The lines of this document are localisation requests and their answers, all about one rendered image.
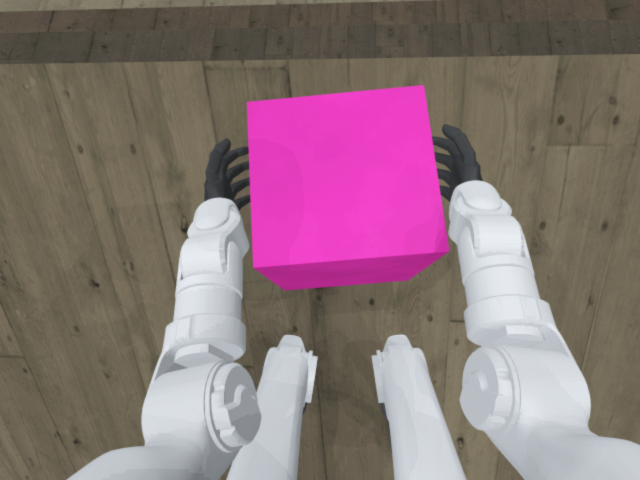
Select right robot hand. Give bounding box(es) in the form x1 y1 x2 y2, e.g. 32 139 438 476
432 124 483 202

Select left robot forearm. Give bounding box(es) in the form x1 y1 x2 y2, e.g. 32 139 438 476
141 198 250 437

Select robot right foot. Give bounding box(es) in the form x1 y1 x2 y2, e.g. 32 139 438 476
381 403 392 451

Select left robot thigh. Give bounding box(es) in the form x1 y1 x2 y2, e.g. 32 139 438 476
226 343 318 480

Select left robot hand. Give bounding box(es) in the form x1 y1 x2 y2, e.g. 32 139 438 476
204 138 251 211

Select robot right upper arm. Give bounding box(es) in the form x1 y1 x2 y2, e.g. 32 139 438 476
460 344 640 480

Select carton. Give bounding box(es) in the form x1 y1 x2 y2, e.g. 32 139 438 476
247 85 449 290

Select right robot forearm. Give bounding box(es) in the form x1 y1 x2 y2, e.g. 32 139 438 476
448 180 591 418

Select robot left upper arm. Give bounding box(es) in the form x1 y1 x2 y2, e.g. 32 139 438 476
67 360 261 480

